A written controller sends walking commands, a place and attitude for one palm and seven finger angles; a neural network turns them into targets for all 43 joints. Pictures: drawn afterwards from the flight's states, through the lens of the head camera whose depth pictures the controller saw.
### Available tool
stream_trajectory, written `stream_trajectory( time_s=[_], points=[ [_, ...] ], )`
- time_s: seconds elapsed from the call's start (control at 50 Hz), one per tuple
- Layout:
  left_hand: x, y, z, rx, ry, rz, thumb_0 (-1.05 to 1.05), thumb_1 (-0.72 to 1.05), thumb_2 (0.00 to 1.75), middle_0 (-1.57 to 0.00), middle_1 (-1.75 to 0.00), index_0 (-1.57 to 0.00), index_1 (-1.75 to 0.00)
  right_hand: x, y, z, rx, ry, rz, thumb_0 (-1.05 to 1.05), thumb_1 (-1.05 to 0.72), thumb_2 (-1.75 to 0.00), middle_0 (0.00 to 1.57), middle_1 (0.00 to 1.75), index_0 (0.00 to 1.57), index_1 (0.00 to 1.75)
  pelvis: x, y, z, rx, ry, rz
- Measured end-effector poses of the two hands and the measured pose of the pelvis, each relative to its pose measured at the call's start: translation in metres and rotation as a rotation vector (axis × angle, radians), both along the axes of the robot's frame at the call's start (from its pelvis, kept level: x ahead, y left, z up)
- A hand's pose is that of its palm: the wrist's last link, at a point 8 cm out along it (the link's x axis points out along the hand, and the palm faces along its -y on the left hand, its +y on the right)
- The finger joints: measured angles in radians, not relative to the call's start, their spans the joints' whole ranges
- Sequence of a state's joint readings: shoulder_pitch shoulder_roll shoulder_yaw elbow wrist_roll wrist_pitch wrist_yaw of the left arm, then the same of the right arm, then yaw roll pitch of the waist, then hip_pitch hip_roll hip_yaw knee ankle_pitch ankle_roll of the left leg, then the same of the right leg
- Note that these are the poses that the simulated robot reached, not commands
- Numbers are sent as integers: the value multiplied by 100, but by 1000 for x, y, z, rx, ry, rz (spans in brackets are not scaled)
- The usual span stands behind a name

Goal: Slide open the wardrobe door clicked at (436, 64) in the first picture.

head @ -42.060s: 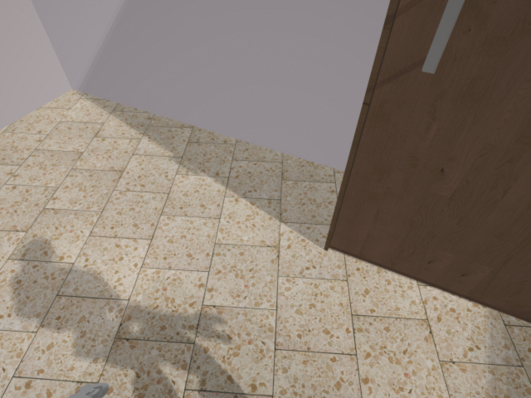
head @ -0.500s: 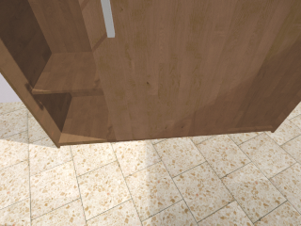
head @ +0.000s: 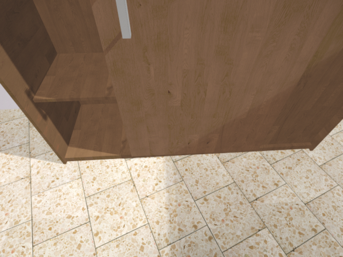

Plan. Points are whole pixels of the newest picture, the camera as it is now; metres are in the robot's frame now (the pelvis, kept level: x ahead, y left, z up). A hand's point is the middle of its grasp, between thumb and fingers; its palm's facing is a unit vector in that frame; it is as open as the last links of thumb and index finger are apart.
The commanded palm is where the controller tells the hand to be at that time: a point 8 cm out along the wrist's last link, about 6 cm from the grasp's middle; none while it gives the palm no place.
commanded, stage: look to check the result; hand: left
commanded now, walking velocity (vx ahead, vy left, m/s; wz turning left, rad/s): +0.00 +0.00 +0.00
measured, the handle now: (122, 1) +0.78 +0.20 +0.23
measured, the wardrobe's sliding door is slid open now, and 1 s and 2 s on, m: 0.45 0.45 0.45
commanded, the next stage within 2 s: stand and wait in 0.26 s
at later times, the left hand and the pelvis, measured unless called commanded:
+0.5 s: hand out of the picture +0.06 +0.21 -0.17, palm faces -0.03 -0.96 -0.26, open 7.4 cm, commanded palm none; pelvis +0.00 +0.00 +0.00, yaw +0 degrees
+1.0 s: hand out of the picture +0.06 +0.24 -0.16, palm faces -0.04 -0.95 -0.32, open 7.4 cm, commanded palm none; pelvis +0.00 +0.00 +0.00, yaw +0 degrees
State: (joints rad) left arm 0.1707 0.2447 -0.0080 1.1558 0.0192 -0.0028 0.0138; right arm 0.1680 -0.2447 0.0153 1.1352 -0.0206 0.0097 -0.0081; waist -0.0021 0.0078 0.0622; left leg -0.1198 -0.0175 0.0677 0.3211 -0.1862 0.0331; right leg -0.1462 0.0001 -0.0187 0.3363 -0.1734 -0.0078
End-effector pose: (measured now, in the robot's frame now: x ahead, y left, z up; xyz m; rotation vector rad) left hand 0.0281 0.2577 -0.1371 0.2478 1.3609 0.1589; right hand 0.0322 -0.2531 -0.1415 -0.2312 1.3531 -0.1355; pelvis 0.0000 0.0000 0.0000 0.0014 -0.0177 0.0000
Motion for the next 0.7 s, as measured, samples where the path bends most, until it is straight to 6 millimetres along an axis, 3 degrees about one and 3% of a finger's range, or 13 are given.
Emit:
stream_trajectory(
  time_s=[0.42, 0.7],
  points=[
    [23, -5, 1, -10, -69, -20, 1, 90, 90, -21, -30, -21, -29, 9, -7, 4, -13, -38, -2, 1, -91, -90, 20, 30, 20, 30, 2, -2, 1, 0, -7, -1],
    [23, 7, 6, 16, -69, -27, 1, 90, 90, -21, -30, -21, -29, 5, -18, 7, -36, -30, -2, 1, -91, -90, 20, 30, 20, 30, -1, -2, 1, 0, -9, -1]
  ],
)
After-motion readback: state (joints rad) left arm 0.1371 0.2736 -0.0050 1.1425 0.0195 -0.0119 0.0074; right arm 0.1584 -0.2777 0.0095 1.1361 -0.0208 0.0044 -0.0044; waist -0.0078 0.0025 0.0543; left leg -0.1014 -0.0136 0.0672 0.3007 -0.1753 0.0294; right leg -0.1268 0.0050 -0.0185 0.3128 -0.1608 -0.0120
